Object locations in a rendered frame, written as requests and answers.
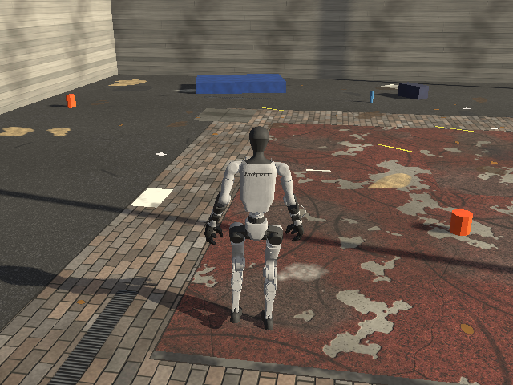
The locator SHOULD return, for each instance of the robot right forearm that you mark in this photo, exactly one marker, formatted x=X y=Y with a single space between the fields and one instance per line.
x=295 y=213

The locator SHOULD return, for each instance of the robot left thigh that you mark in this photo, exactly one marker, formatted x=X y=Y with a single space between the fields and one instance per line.
x=237 y=238

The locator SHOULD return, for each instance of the robot right foot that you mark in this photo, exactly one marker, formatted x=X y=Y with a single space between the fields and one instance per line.
x=267 y=322

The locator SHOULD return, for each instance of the right robot hand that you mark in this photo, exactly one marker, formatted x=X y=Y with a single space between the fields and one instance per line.
x=296 y=229

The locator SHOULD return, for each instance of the left robot upper arm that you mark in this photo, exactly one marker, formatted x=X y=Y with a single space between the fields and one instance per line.
x=228 y=180

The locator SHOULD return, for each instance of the right robot upper arm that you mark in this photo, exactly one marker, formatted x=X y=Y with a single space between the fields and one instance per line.
x=286 y=182

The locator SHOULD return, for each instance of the robot left forearm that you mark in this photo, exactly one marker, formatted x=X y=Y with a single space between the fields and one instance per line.
x=216 y=212

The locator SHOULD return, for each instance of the left robot hand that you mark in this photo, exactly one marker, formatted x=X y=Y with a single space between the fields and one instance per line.
x=208 y=233

